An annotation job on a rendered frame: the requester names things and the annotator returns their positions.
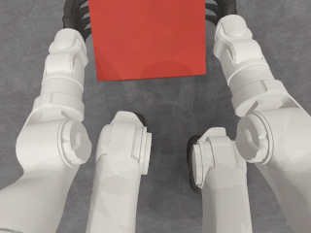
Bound right robot hand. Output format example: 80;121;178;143
205;0;237;26

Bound right robot thigh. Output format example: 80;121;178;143
191;136;253;233

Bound right robot upper arm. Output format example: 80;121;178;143
235;107;311;233

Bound carton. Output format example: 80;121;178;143
87;0;206;82

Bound left robot upper arm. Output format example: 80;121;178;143
0;117;92;233

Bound left robot hand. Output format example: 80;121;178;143
62;0;92;42

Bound robot left forearm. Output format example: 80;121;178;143
16;28;88;162

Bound robot right forearm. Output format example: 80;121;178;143
213;15;306;117

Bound left robot thigh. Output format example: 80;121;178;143
86;120;152;233

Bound robot thigh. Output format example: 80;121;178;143
191;136;253;233
86;120;152;233

